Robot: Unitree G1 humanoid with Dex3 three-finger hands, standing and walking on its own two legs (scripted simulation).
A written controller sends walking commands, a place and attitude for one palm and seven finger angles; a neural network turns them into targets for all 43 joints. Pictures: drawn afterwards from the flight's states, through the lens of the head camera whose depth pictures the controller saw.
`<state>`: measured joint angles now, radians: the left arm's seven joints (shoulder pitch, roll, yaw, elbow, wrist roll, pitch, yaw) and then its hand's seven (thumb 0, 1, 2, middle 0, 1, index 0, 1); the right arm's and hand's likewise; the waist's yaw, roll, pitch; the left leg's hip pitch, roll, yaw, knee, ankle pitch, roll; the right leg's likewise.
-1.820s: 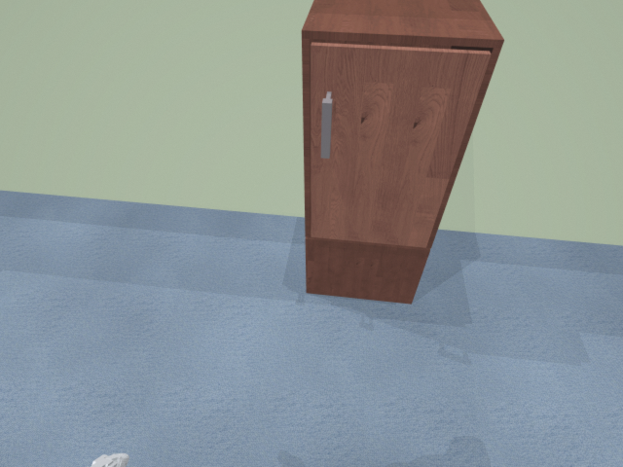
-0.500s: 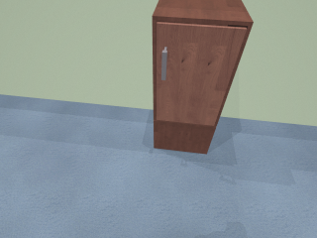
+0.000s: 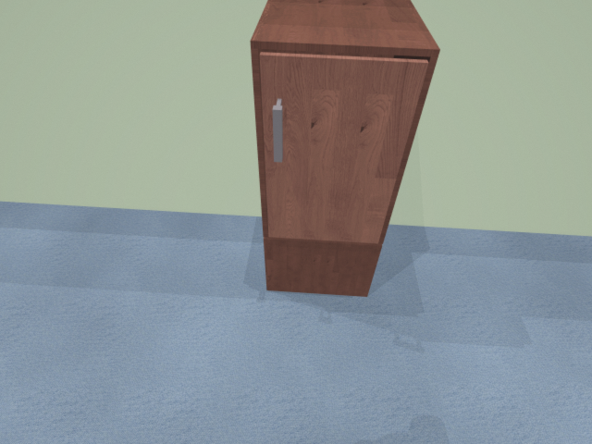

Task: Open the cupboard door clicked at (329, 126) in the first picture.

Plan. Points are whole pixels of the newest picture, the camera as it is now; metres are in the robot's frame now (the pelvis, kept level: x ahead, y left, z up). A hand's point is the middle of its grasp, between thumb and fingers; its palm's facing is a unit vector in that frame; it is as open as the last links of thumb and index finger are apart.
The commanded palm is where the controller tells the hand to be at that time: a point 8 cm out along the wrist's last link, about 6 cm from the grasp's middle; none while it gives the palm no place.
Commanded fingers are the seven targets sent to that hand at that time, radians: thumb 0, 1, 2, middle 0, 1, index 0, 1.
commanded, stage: take the last steps up to it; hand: left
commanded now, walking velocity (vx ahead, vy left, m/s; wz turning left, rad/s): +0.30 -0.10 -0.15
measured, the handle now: (278, 130) +0.81 +0.09 +0.01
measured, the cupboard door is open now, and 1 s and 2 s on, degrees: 0 0 0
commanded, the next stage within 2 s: come to a stop and stand still in 0.46 s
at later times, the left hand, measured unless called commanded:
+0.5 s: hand out of the picture +0.06 +0.11 -0.18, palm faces +0.08 -0.99 -0.11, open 7.4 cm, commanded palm none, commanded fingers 0.00 0.90 0.90 -0.20 -0.30 -0.20 -0.30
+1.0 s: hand (231, 365) +0.30 +0.14 -0.17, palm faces -0.04 -0.98 -0.21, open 7.3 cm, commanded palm none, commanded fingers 0.00 0.90 0.90 -0.20 -0.30 -0.20 -0.30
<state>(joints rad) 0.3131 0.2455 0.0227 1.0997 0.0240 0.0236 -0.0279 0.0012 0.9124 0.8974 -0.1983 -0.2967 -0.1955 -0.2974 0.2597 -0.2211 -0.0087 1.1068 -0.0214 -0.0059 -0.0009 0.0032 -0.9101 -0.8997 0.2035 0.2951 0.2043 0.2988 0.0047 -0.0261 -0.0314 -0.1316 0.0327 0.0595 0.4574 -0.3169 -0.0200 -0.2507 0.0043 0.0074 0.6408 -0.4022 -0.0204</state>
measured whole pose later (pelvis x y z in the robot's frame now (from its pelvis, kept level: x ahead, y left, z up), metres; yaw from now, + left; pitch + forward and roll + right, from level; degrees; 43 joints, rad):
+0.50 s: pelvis +0.17 -0.02 -0.01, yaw -2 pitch -1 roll -1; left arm 0.51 0.08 0.02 1.17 0.03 -0.07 0.03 0.00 0.91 0.90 -0.20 -0.30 -0.20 -0.30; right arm 0.13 -0.12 -0.04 1.04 -0.01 -0.03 0.01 0.01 -0.91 -0.90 0.20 0.29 0.20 0.30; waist 0.04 0.00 0.03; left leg -0.52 0.06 0.12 0.73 -0.21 0.04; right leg 0.09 0.08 -0.04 0.34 -0.41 -0.06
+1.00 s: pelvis +0.21 -0.05 +0.00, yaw -5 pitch -1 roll +0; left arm 0.20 0.18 0.07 0.98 0.02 0.06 0.03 0.00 0.92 0.90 -0.19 -0.30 -0.19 -0.30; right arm 0.21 -0.15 -0.06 1.04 -0.02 0.02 -0.03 0.00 -0.92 -0.90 0.20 0.30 0.20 0.30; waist -0.02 -0.01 0.06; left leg -0.33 0.06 0.15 0.51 -0.16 0.04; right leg -0.37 -0.05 -0.02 0.83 -0.41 0.04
